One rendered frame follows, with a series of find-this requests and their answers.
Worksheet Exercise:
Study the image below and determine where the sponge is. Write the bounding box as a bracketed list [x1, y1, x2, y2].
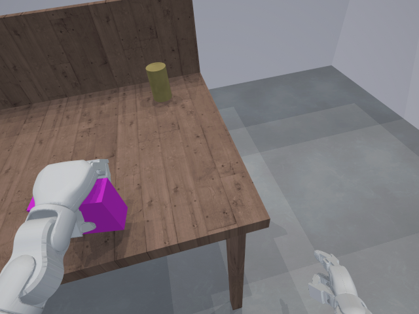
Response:
[26, 178, 128, 234]

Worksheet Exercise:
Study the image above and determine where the robot left hand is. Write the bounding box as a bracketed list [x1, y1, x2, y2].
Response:
[33, 159, 111, 238]

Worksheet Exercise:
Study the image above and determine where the left robot forearm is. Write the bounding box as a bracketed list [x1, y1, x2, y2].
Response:
[0, 203, 77, 314]

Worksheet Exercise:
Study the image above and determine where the table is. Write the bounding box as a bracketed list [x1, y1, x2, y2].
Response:
[0, 0, 270, 310]

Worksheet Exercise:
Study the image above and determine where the robot right hand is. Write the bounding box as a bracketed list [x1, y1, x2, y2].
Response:
[308, 250, 358, 307]

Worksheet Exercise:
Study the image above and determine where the right robot forearm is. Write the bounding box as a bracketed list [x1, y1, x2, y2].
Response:
[333, 293, 372, 314]

